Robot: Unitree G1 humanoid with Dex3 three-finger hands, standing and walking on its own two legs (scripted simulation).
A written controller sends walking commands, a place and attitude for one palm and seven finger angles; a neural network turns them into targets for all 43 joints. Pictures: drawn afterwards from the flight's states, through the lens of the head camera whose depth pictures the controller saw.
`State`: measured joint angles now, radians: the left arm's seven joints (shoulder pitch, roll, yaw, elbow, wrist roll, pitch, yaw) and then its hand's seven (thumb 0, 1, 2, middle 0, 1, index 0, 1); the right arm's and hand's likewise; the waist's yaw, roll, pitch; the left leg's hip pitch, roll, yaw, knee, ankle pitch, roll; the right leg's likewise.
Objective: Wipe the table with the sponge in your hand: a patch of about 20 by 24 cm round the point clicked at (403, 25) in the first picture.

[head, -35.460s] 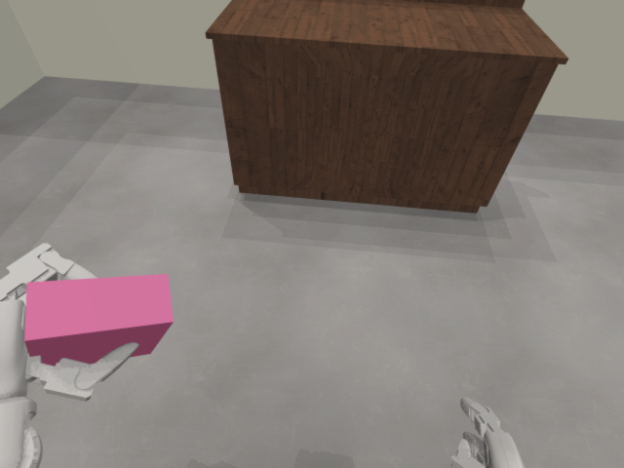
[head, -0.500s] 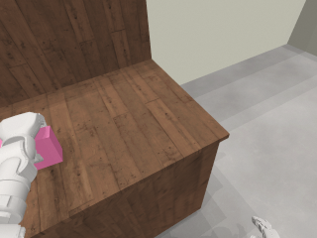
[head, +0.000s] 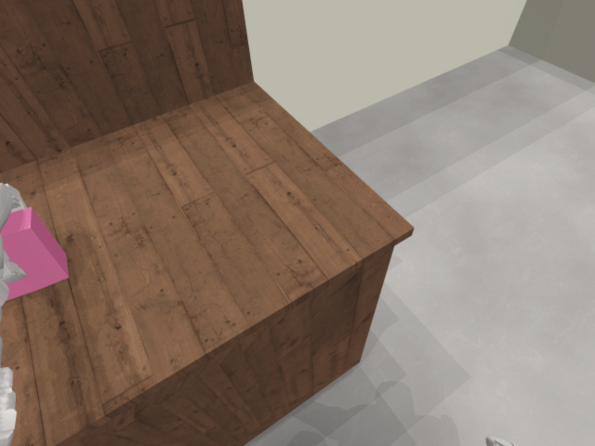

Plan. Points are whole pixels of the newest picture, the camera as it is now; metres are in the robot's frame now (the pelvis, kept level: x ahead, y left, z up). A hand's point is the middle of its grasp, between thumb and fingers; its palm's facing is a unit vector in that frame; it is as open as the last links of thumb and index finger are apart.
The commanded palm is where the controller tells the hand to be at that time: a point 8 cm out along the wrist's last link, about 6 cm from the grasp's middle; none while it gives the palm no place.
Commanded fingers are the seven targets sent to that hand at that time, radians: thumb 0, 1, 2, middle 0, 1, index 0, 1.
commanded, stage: wipe forward along the middle lane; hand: left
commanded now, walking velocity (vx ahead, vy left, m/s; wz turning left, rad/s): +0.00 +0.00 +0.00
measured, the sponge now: (7, 268) +0.34 +0.42 +0.06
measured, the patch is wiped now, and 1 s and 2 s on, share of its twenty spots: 1.00 1.00 1.00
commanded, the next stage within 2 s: slide back across to the first lane in 0.16 s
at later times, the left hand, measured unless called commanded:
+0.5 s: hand out of the picture +0.39 +0.46 +0.10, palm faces -0.08 -0.04 -1.00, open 9.2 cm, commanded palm +0.35 +0.46 +0.13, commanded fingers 0.00 0.10 1.30 -1.20 -1.60 -1.20 -1.60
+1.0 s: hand out of the picture +0.34 +0.51 +0.10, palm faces -0.03 -0.04 -1.00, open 9.2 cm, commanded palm +0.30 +0.50 +0.13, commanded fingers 0.00 0.10 1.30 -1.20 -1.60 -1.20 -1.60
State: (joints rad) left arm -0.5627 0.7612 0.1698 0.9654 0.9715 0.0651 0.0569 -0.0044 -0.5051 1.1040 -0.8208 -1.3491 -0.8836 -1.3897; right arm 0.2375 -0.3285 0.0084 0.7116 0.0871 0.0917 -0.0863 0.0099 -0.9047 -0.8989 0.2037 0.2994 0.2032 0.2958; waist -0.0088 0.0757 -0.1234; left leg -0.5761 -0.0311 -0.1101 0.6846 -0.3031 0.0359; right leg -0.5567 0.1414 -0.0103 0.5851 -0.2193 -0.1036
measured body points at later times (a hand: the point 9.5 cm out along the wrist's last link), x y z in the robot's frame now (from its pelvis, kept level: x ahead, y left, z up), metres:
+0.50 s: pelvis +0.02 +0.06 +0.01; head +0.05 +0.05 +0.46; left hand +0.39 +0.46 +0.15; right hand +0.11 -0.22 -0.12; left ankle +0.02 +0.13 -0.72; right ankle +0.03 -0.05 -0.72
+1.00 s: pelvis +0.05 +0.10 +0.02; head +0.07 +0.10 +0.47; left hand +0.34 +0.51 +0.16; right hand +0.23 -0.15 -0.08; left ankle +0.02 +0.13 -0.72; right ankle +0.03 -0.05 -0.72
